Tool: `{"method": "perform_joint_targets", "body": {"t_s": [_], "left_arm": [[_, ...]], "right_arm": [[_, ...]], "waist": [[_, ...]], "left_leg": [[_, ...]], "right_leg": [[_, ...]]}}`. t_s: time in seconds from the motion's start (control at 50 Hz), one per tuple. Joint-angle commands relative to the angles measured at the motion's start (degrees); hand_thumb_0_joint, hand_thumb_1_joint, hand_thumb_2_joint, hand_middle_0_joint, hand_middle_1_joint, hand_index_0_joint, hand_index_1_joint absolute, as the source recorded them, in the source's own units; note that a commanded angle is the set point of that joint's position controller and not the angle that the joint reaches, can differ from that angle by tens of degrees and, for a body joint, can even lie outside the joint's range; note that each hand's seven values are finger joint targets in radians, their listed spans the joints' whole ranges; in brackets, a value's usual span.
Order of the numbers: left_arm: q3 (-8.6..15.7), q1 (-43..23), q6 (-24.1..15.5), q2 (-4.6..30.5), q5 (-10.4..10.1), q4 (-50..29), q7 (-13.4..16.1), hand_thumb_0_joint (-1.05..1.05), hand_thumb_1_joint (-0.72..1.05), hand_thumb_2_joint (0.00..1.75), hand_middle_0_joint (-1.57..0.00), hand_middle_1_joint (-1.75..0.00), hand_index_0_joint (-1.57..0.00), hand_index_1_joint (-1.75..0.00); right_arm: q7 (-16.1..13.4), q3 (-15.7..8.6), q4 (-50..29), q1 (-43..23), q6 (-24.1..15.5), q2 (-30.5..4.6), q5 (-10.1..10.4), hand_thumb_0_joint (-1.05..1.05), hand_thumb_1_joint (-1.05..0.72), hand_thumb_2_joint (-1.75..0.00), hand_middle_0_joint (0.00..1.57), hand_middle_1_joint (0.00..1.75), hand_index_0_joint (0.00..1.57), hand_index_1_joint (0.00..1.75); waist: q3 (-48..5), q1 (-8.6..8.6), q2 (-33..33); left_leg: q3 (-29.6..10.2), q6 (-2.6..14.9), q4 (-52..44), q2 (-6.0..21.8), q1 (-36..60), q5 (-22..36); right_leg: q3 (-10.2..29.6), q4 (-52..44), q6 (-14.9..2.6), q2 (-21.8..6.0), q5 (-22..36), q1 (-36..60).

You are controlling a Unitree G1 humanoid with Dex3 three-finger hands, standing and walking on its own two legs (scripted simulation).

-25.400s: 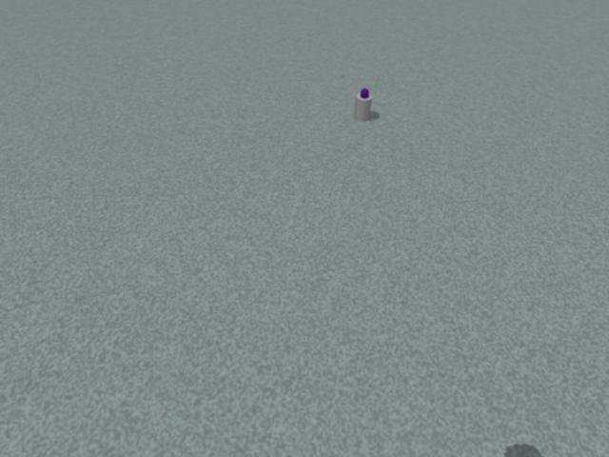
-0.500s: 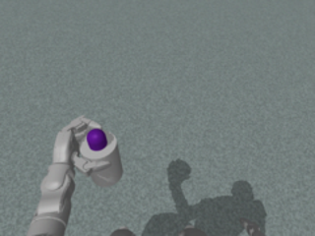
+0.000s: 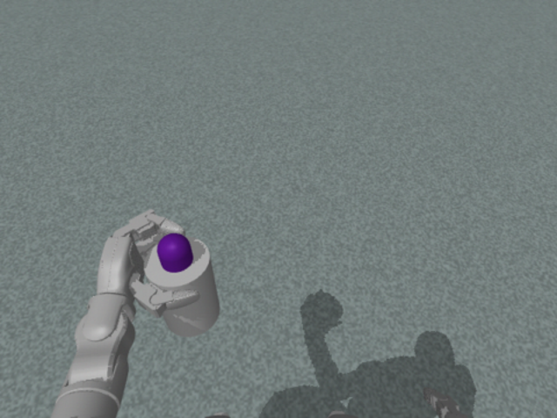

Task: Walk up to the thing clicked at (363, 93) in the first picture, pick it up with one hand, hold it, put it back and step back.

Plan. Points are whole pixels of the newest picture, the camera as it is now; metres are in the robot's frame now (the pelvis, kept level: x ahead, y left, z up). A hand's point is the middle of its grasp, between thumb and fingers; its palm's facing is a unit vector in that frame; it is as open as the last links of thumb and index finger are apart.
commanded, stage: hold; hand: left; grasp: from the side
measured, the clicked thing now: (183, 279) +0.32 +0.15 -0.01
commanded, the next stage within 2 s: none
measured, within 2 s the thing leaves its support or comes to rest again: neither
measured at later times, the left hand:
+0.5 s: hand (165, 268) +0.31 +0.17 +0.04, palm faces +0.04 -1.00 -0.03, open 10.6 cm
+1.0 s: hand (162, 265) +0.31 +0.17 +0.05, palm faces +0.05 -1.00 -0.04, open 10.6 cm
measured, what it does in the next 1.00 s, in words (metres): stands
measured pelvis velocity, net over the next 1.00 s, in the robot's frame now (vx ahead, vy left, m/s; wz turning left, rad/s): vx -0.01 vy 0.00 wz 0.00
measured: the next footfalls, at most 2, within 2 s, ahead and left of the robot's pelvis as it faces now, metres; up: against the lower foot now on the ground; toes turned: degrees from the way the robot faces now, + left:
none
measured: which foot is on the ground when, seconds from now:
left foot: down 0.00-1.00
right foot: down 0.00-1.00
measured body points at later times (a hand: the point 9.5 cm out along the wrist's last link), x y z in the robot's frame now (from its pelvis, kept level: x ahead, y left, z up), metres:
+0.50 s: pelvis -0.01 +0.00 +0.01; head +0.03 +0.00 +0.45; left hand +0.31 +0.22 +0.04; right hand +0.11 -0.25 -0.10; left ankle +0.00 +0.13 -0.70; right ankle +0.01 -0.13 -0.70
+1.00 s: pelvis -0.01 +0.00 +0.01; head +0.03 +0.01 +0.46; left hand +0.30 +0.22 +0.05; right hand +0.11 -0.25 -0.10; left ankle +0.00 +0.13 -0.70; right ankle +0.01 -0.13 -0.70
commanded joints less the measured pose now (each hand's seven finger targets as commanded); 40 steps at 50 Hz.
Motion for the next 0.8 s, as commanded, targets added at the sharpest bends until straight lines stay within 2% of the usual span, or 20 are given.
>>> {"method": "perform_joint_targets", "body": {"t_s": [0.0, 0.02, 0.06, 0.1, 0.14, 0.16, 0.26, 0.28, 0.3, 0.34, 0.38, 0.4, 0.44, 0.5, 0.52, 0.54, 0.58, 0.62, 0.7, 0.78], "left_arm": [[4.0, -20.88, -7.51, 7.56, -3.49, -19.87, -0.54, 0.0, 0.02, 1.13, -1.22, -1.38, -1.25, -1.36], [6.23, -23.9, -7.78, 11.03, -3.01, -23.24, -0.05, 0.0, 0.04, 1.13, -1.21, -1.37, -1.24, -1.36], [3.54, -21.29, -7.34, 7.8, -2.6, -20.09, -0.1, 0.0, 0.05, 1.13, -1.21, -1.37, -1.24, -1.36], [4.21, -20.95, -7.25, 7.59, -3.16, -19.17, -0.26, 0.0, 0.06, 1.15, -1.22, -1.38, -1.25, -1.37], [5.65, -22.36, -7.91, 10.16, -2.82, -21.9, -0.09, 0.0, 0.05, 1.15, -1.23, -1.4, -1.26, -1.38], [3.01, -20.86, -7.51, 7.65, -2.71, -20.07, -0.5, 0.0, 0.04, 1.16, -1.23, -1.4, -1.26, -1.38], [4.84, -21.7, -7.87, 9.24, -2.83, -22.38, -0.27, 0.0, 0.02, 1.13, -1.21, -1.38, -1.24, -1.36], [3.25, -20.71, -7.57, 7.73, -2.56, -20.82, -0.34, 0.0, 0.03, 1.13, -1.21, -1.38, -1.24, -1.36], [3.7, -22.05, -7.83, 8.47, -2.7, -23.28, -0.22, 0.0, 0.03, 1.14, -1.21, -1.39, -1.25, -1.37], [3.98, -18.95, -7.31, 6.6, -3.11, -16.62, -0.1, 0.0, 0.01, 1.14, -1.21, -1.38, -1.24, -1.37], [4.51, -24.3, -8.31, 8.99, -2.82, -21.26, -0.15, 0.0, 0.01, 1.13, -1.2, -1.37, -1.23, -1.36], [3.1, -22.63, -8.2, 7.77, -2.47, -20.87, -0.25, 0.0, 0.02, 1.13, -1.21, -1.38, -1.24, -1.37], [4.62, -20.76, -8.13, 8.16, -2.56, -18.86, 0.03, 0.0, 0.03, 1.14, -1.21, -1.38, -1.24, -1.37], [4.09, -23.95, -8.97, 8.43, -2.72, -22.4, -0.15, 0.0, 0.06, 1.13, -1.21, -1.38, -1.24, -1.37], [3.81, -21.75, -8.7, 7.81, -2.64, -19.71, -0.3, 0.0, 0.05, 1.15, -1.22, -1.39, -1.25, -1.38], [5.16, -22.56, -8.74, 9.44, -2.67, -21.24, -0.18, 0.0, 0.05, 1.14, -1.21, -1.38, -1.24, -1.36], [3.91, -18.21, -8.37, 6.82, -2.95, -18.09, -0.21, 0.0, 0.01, 1.14, -1.23, -1.4, -1.26, -1.39], [4.88, -22.97, -9.0, 9.22, -2.75, -23.32, 0.22, 0.0, 0.03, 1.14, -1.22, -1.39, -1.25, -1.38], [3.86, -22.75, -8.53, 8.02, -2.59, -21.86, 0.53, 0.0, 0.04, 1.16, -1.22, -1.4, -1.25, -1.39], [4.18, -21.13, -7.99, 8.46, -2.37, -22.49, 0.97, 0.0, 0.02, 1.16, -1.23, -1.41, -1.26, -1.4]], "right_arm": [[-0.28, -2.64, -7.1, -0.61, -2.53, -8.03, -0.06, 0.0, -0.92, -0.9, 0.2, 0.3, 0.2, 0.3], [-0.43, -3.04, -6.59, -0.13, -2.43, -8.49, -0.05, 0.0, -0.92, -0.9, 0.2, 0.3, 0.2, 0.3], [-0.39, -2.61, -6.85, -0.48, -2.38, -7.9, -0.18, 0.0, -0.91, -0.9, 0.2, 0.3, 0.2, 0.3], [-0.23, -2.84, -6.6, -0.64, -2.66, -8.08, -0.01, 0.0, -0.91, -0.9, 0.2, 0.3, 0.2, 0.3], [-0.47, -2.99, -6.42, -0.7, -2.52, -8.27, 0.05, 0.0, -0.92, -0.9, 0.2, 0.3, 0.2, 0.3], [-0.41, -2.67, -6.86, -0.93, -2.56, -8.04, -0.01, 0.0, -0.92, -0.9, 0.2, 0.3, 0.2, 0.3], [-0.49, -2.77, -6.68, -1.17, -2.73, -7.89, -0.08, 0.0, -0.92, -0.9, 0.2, 0.3, 0.2, 0.3], [-0.46, -2.77, -6.52, -1.01, -2.83, -8.04, -0.06, 0.0, -0.92, -0.9, 0.2, 0.3, 0.2, 0.3], [-0.42, -2.66, -6.16, -1.09, -2.9, -7.65, -0.11, 0.0, -0.91, -0.9, 0.2, 0.3, 0.2, 0.3], [-0.41, -2.71, -5.79, -1.29, -3.06, -7.92, -0.05, 0.0, -0.92, -0.9, 0.2, 0.3, 0.2, 0.3], [-0.41, -2.83, -5.72, -1.61, -3.13, -8.08, -0.17, 0.0, -0.91, -0.9, 0.2, 0.3, 0.2, 0.3], [-0.46, -2.74, -5.97, -1.87, -3.11, -7.74, -0.16, 0.0, -0.92, -0.9, 0.2, 0.3, 0.2, 0.3], [-0.36, -2.85, -5.49, -1.56, -3.26, -7.88, -0.14, 0.0, -0.91, -0.9, 0.2, 0.3, 0.2, 0.3], [-0.27, -2.96, -5.75, -1.95, -3.49, -8.07, -0.2, 0.0, -0.91, -0.9, 0.2, 0.3, 0.2, 0.3], [-0.33, -2.95, -5.64, -1.91, -3.58, -8.07, -0.25, 0.0, -0.92, -0.9, 0.2, 0.3, 0.2, 0.3], [-0.36, -3.02, -5.83, -2.08, -3.54, -8.19, -0.14, 0.0, -0.91, -0.9, 0.2, 0.3, 0.2, 0.3], [-0.28, -2.84, -5.85, -2.04, -3.75, -7.94, -0.05, 0.0, -0.92, -0.9, 0.2, 0.3, 0.2, 0.3], [-0.26, -2.95, -6.04, -2.23, -3.79, -8.06, -0.02, 0.0, -0.92, -0.9, 0.2, 0.3, 0.2, 0.3], [-0.34, -2.81, -5.35, -1.68, -3.8, -7.82, -0.06, 0.0, -0.92, -0.9, 0.2, 0.3, 0.2, 0.3], [-0.43, -2.83, -5.33, -1.41, -4.11, -7.83, 0.06, 0.0, -0.92, -0.9, 0.2, 0.3, 0.2, 0.3]], "waist": [[-19.7, 0.64, 3.37], [-21.62, 0.95, 5.07], [-18.68, -0.01, 3.58], [-18.64, 0.21, 3.66], [-19.8, 0.76, 4.45], [-18.1, 0.02, 3.61], [-19.88, 0.67, 3.44], [-18.65, -0.02, 2.69], [-18.25, 0.59, 4.16], [-16.5, 0.02, 1.25], [-17.34, 0.07, 4.01], [-17.06, 0.04, 3.97], [-15.97, 0.36, 2.82], [-17.82, 0.36, 3.93], [-17.47, 0.07, 3.01], [-18.0, 0.59, 3.86], [-17.94, 0.63, 1.78], [-18.45, 1.04, 4.49], [-18.21, 0.01, 2.92], [-18.78, 0.71, 3.75]], "left_leg": [[-0.49, 0.52, -7.53, -2.28, 8.71, 18.17], [-0.3, 0.48, -7.67, -2.24, 10.39, 18.99], [-0.09, 0.63, -7.92, -2.42, 9.58, 17.72], [-0.28, 0.53, -8.2, -2.3, 9.51, 17.7], [-0.26, 0.53, -8.65, -2.32, 10.97, 17.86], [-0.17, 0.6, -8.78, -2.37, 10.49, 17.22], [0.34, 0.97, -8.54, -2.67, 10.73, 18.31], [0.26, 0.9, -8.98, -2.53, 11.03, 17.96], [0.27, 0.81, -9.13, -2.6, 10.78, 17.43], [0.16, 1.0, -9.2, -2.44, 10.12, 16.89], [0.35, 0.91, -9.39, -2.6, 11.17, 16.89], [0.26, 0.92, -9.62, -2.67, 11.12, 16.04], [0.16, 0.96, -9.93, -2.59, 10.21, 14.52], [0.18, 0.82, -9.99, -2.54, 11.72, 15.01], [0.15, 0.89, -9.75, -2.58, 11.14, 14.88], [0.34, 0.93, -9.95, -2.71, 10.92, 14.44], [0.21, 1.0, -9.92, -2.61, 10.77, 15.19], [0.24, 0.74, -10.25, -2.63, 11.14, 14.95], [0.3, 0.96, -10.08, -2.58, 11.48, 15.15], [0.26, 0.78, -10.34, -2.57, 12.4, 17.17]], "right_leg": [[0.07, -5.63, -1.54, 2.02, 18.01, 11.01], [0.25, -5.58, -1.64, 1.99, 18.74, 11.24], [0.3, -6.21, -1.42, 2.0, 18.02, 10.85], [0.22, -6.31, -1.48, 1.94, 17.86, 10.94], [0.16, -6.46, -1.52, 1.92, 17.76, 11.43], [0.24, -6.89, -1.44, 1.93, 17.31, 10.97], [0.65, -7.48, -1.07, 1.51, 19.36, 13.22], [0.55, -7.57, -1.21, 1.58, 18.9, 12.59], [0.46, -7.62, -1.29, 1.56, 18.28, 12.24], [0.33, -7.89, -1.1, 1.62, 17.9, 11.71], [0.61, -7.99, -1.2, 1.47, 17.9, 11.57], [0.51, -8.14, -1.13, 1.45, 17.1, 11.33], [0.4, -8.34, -1.19, 1.5, 15.52, 10.89], [0.37, -8.22, -1.27, 1.53, 15.97, 11.47], [0.39, -8.25, -1.16, 1.58, 15.75, 11.17], [0.58, -8.67, -1.13, 1.38, 15.69, 12.09], [0.46, -8.64, -1.04, 1.5, 16.21, 12.68], [0.48, -8.49, -1.3, 1.55, 15.86, 12.58], [0.53, -9.02, -1.04, 1.45, 16.41, 12.85], [0.41, -8.83, -1.21, 1.44, 17.92, 13.79]]}}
